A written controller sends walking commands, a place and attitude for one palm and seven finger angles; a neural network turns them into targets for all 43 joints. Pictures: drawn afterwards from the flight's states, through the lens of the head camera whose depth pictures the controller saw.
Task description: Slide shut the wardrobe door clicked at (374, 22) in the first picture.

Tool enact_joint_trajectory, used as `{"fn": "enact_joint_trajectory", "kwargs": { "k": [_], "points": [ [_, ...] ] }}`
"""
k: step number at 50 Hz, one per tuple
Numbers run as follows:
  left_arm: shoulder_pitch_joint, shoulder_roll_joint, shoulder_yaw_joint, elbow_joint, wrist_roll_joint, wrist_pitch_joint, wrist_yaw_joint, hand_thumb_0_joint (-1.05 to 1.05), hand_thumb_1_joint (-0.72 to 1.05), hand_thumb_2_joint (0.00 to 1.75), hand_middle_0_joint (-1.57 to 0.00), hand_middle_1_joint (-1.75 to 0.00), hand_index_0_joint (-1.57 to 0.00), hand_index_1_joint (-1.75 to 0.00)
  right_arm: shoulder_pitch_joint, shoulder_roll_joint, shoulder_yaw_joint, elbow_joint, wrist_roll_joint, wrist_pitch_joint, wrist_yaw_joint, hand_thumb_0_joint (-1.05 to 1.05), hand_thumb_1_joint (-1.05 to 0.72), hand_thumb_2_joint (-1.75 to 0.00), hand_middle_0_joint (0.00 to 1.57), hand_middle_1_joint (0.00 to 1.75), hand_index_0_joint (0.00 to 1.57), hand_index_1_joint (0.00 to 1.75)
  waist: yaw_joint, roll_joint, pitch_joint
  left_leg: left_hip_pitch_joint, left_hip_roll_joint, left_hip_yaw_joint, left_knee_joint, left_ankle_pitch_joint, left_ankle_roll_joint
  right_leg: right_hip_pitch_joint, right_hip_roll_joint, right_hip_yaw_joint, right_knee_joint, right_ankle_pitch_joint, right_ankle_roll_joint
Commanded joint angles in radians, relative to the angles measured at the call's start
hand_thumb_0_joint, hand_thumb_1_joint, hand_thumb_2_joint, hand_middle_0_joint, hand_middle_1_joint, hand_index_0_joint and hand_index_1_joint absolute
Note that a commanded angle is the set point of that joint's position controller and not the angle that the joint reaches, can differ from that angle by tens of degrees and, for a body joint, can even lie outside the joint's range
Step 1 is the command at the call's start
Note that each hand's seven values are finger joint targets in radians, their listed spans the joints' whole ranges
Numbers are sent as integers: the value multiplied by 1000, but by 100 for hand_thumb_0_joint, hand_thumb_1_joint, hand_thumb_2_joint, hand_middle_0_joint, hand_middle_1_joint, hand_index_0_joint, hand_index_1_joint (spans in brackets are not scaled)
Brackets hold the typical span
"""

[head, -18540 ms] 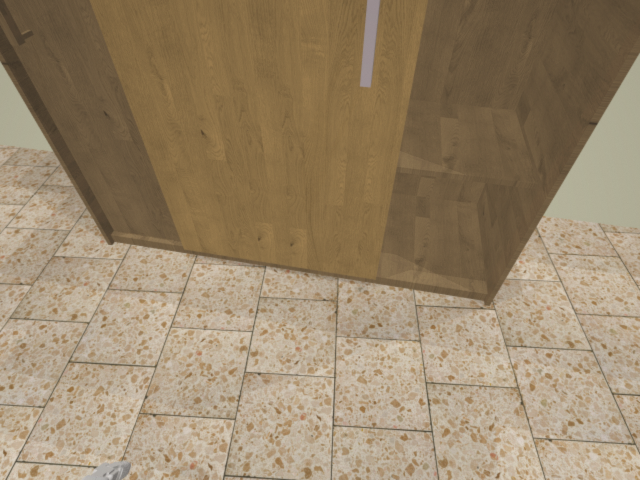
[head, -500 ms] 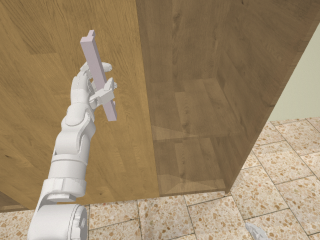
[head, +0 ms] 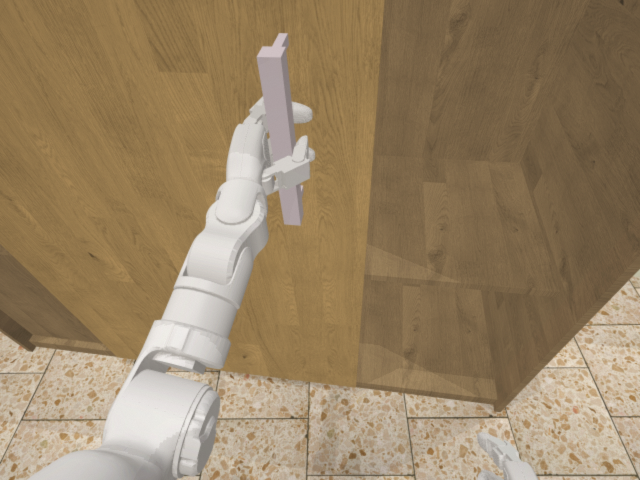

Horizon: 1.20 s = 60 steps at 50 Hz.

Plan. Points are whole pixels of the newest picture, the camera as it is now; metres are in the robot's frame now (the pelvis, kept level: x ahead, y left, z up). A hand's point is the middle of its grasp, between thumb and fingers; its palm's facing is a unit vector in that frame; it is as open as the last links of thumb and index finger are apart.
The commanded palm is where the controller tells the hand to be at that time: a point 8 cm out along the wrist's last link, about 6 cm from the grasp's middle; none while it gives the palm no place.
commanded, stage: step sideways, sliding the door along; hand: left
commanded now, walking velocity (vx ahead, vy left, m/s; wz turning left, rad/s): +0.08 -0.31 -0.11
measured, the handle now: (288, 140) +0.48 +0.07 +0.19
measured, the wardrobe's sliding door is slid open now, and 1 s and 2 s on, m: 0.42 0.29 0.00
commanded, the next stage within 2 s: stop walking and hold the door there in 2.00 s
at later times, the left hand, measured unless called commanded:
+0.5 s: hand (322, 168) +0.43 +0.02 +0.19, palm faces -0.03 -0.99 -0.10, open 6.2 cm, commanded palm +0.41 +0.03 +0.19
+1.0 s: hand (407, 171) +0.42 -0.08 +0.18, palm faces +0.11 -0.99 -0.10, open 6.1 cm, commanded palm +0.40 -0.09 +0.18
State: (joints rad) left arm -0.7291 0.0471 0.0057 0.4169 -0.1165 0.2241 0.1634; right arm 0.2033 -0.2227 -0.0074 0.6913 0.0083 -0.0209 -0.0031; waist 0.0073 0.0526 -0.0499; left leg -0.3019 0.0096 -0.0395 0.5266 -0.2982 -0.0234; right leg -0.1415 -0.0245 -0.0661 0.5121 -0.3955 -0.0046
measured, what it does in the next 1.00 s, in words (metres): steps to the right: right foot, then right foot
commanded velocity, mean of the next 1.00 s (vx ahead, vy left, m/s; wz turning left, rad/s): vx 0.02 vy -0.29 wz -0.14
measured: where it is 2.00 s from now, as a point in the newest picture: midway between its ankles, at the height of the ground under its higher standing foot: outside the picture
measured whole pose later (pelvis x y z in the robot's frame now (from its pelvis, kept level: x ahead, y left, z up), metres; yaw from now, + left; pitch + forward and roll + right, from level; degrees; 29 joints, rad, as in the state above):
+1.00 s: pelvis +0.01 -0.19 -0.01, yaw +6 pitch -5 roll +0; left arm -0.68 0.12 -0.06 0.23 -0.10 -0.07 0.15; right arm -0.01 -0.23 -0.04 0.63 0.06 0.01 -0.03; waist 0.05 0.09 0.28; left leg -0.25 0.12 0.02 0.68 -0.34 -0.01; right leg -0.31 -0.06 -0.14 0.63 -0.23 -0.03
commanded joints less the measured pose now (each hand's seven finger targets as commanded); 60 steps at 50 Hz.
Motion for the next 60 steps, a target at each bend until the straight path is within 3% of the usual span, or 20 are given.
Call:
{"fn": "enact_joint_trajectory", "kwargs": {
  "k": [1, 5, 8, 12, 15, 18, 22, 23, 25, 26, 29, 39, 41, 44, 47, 49, 51, 52, 56, 60],
  "points": [
    [-625, 206, -18, -323, 60, -264, -85, 0, 90, 90, -45, -140, -45, -140, -32, -122, -39, -143, -2, -30, -23, 0, -90, -90, 20, 30, 20, 30, -62, -34, -356, 428, 43, 18, 88, 733, 128, -133, 24, 24, 61, 733, 35],
    [-595, 99, -89, -277, 23, -315, -119, 0, 90, 90, -45, -140, -45, -140, -27, -105, -46, -160, -8, -22, -16, 0, -90, -90, 20, 30, 20, 30, -95, 92, -340, 692, 238, -201, 33, 993, 210, -432, 84, 46, 336, 21, 29],
    [-599, 159, -52, -246, 25, -317, -113, 0, 90, 90, -45, -140, -45, -140, -64, -110, -36, -185, 3, 6, -22, 0, -90, -90, 20, 30, 20, 30, -64, 108, -277, 540, 267, -197, 21, 775, 208, -365, 39, 71, 244, -141, 3],
    [-631, 174, -40, -209, 38, -357, -119, 0, 90, 90, -45, -140, -45, -140, -77, -106, -29, -189, 30, 5, -28, 0, -90, -90, 20, 30, 20, 30, -50, 32, -281, 174, 150, 19, 183, 401, 105, 83, 13, 49, -102, 232, -28],
    [-661, 203, -13, -133, 49, -357, -121, 0, 90, 90, -45, -140, -45, -140, -108, -92, -48, -163, 37, -6, -45, 0, -90, -90, 20, 30, 20, 30, -18, -463, -139, -183, -34, 43, 580, -247, 41, 129, -231, 414, -277, 152, -163],
    [-740, 94, -106, -172, 49, -409, -127, 0, 90, 90, -45, -140, -45, -140, -94, -80, -38, -112, 28, -40, -54, 0, -90, -90, 20, 30, 20, 30, -47, -188, -134, -170, 29, -17, 546, -179, 37, 182, -230, 322, -137, 541, -228],
    [-737, 58, -152, -256, 52, -456, -115, 0, 90, 90, -45, -140, -45, -140, -91, -65, -39, -130, 21, -20, -53, 0, -90, -90, 20, 30, 20, 30, -57, -169, -231, 140, 23, 110, -38, 150, 34, 191, -131, 95, 71, 843, -141],
    [-738, 55, -173, -272, 45, -456, -112, 0, 90, 90, -45, -140, -45, -140, -82, -79, -47, -129, 26, -16, -51, 0, -90, -90, 20, 30, 20, 30, -80, -102, -249, 333, 68, 94, -158, 335, 46, 51, -112, 42, 193, 747, -97],
    [-736, -7, -222, -294, 25, -454, -133, 0, 90, 90, -45, -140, -45, -140, -59, -135, -87, -157, 32, -12, -17, 0, -90, -90, 20, 30, 20, 30, -79, 180, -339, 762, 471, -387, -52, 959, 244, -482, 24, 106, 568, -82, -18],
    [-732, -16, -218, -276, 26, -448, -145, 0, 90, 90, -45, -140, -45, -140, -83, -118, -75, -163, 36, -18, 16, 0, -90, -90, 20, 30, 20, 30, -67, 86, -339, 738, 518, -390, -12, 885, 288, -502, 4, 229, 699, -100, -41],
    [-760, 5, -219, -385, 42, -451, -157, 0, 90, 90, -45, -140, -45, -140, -103, -108, -77, -160, 32, -7, 20, 0, -90, -90, 20, 30, 20, 30, -81, 47, -275, 714, 466, -267, 27, 797, 266, -605, -52, 196, 588, -95, -29],
    [-645, -73, -306, -396, 44, -436, -161, 0, 90, 90, -45, -140, -45, -140, -173, -96, -65, -235, 64, 9, 6, 0, -90, -90, 20, 30, 20, 30, -69, 214, -226, 380, 306, 104, 136, 687, 77, -60, 24, -42, 113, 229, -1],
    [-614, -32, -281, -442, 58, -443, -145, 0, 90, 90, -45, -140, -45, -140, -169, -73, -57, -230, 76, 14, 1, 0, -90, -90, 20, 30, 20, 30, -61, 29, -258, 281, 211, 111, 327, 563, 60, 125, -11, -5, -73, 579, -17],
    [-489, 47, -224, -451, 72, -410, -122, 0, 90, 90, -45, -140, -45, -140, -205, -46, -75, -208, 63, 9, -37, 0, -90, -90, 20, 30, 20, 30, -47, -451, -259, -3, 65, 35, 473, -238, -7, 248, -217, 241, -14, 1192, -134],
    [-518, -41, -304, -616, 49, -443, -115, 0, 90, 90, -45, -140, -45, -140, -237, -23, -50, -190, 49, -21, -34, 0, -90, -90, 20, 30, 20, 30, -57, -298, -236, 14, 85, 39, 201, -174, 15, 199, -206, 172, 23, 1070, -113],
    [-492, -61, -333, -635, 42, -455, -100, 0, 90, 90, -45, -140, -45, -140, -235, -40, -60, -177, 46, -12, -27, 0, -90, -90, 20, 30, 20, 30, -72, -144, -287, 247, 169, 86, -109, 269, 19, 97, -153, 73, 168, 876, -62],
    [-471, -96, -354, -672, 27, -463, -123, 0, 90, 90, -45, -140, -45, -140, -229, -88, -94, -226, 43, -15, 6, 0, -90, -90, 20, 30, 20, 30, -53, 131, -340, 552, 473, -173, -58, 965, 173, -266, -38, 84, 381, 74, 2],
    [-470, -85, -324, -640, 43, -474, -130, 0, 90, 90, -45, -140, -45, -140, -196, -108, -103, -226, 39, -22, 32, 0, -90, -90, 20, 30, 20, 30, -44, 75, -361, 575, 512, -164, -16, 986, 228, -294, -23, 154, 474, -91, -8],
    [-475, -87, -333, -660, 70, -472, -124, 0, 90, 90, -45, -140, -45, -140, -223, -94, -97, -242, 44, -29, 62, 0, -90, -90, 20, 30, 20, 30, -53, 230, -266, 479, 422, 59, 86, 889, 113, -202, -25, 103, 245, 12, -22],
    [-413, -55, -331, -679, 91, -469, -131, 0, 90, 90, -45, -140, -45, -140, -218, -66, -74, -269, 74, -21, 44, 0, -90, -90, 20, 30, 20, 30, -55, -32, -278, 337, 245, 130, 266, 579, 67, 56, -11, 39, -82, 565, -7]
  ]
}}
